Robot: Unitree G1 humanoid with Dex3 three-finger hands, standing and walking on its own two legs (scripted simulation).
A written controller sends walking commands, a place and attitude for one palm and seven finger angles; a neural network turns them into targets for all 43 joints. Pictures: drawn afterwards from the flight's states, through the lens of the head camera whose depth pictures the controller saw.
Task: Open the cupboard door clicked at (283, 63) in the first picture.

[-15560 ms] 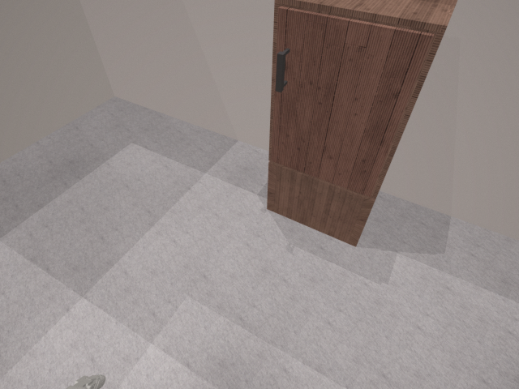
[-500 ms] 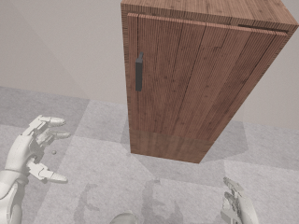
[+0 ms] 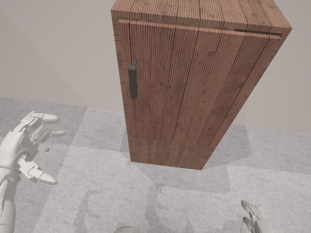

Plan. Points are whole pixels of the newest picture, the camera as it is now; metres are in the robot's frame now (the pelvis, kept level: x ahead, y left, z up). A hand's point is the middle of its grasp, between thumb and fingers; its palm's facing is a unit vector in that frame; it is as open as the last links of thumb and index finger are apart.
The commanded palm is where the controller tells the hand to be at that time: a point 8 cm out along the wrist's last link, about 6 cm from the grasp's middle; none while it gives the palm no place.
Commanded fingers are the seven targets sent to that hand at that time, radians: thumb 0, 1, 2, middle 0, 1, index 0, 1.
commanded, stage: raise the hand with hooked fingers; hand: left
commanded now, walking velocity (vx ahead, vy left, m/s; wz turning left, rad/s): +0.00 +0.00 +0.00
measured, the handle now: (134, 79) +0.56 +0.10 +0.05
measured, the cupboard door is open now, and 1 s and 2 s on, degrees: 0 0 0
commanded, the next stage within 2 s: move the hooked fingers beside the handle in 0.28 s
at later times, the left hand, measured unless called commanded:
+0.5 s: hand (55, 148) +0.29 +0.25 +0.07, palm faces -0.03 -1.00 -0.02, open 13.9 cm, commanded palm +0.28 +0.30 +0.07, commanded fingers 0.00 -0.50 0.30 -0.30 -1.20 -0.30 -1.20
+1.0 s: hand (78, 121) +0.37 +0.23 +0.06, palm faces -0.08 -1.00 -0.02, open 14.0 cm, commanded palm +0.36 +0.27 +0.07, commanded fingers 0.00 -0.50 0.30 -0.30 -1.20 -0.30 -1.20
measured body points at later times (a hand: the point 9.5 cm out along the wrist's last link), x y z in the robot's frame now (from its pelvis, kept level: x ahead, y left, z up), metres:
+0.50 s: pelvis +0.00 -0.02 +0.00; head +0.04 -0.02 +0.44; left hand +0.29 +0.31 +0.07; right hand +0.16 -0.27 -0.08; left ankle +0.04 +0.07 -0.70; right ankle -0.01 -0.12 -0.70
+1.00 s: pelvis +0.01 -0.01 -0.01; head +0.08 +0.00 +0.44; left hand +0.37 +0.28 +0.07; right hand +0.11 -0.28 -0.10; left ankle +0.04 +0.07 -0.70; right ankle -0.01 -0.12 -0.70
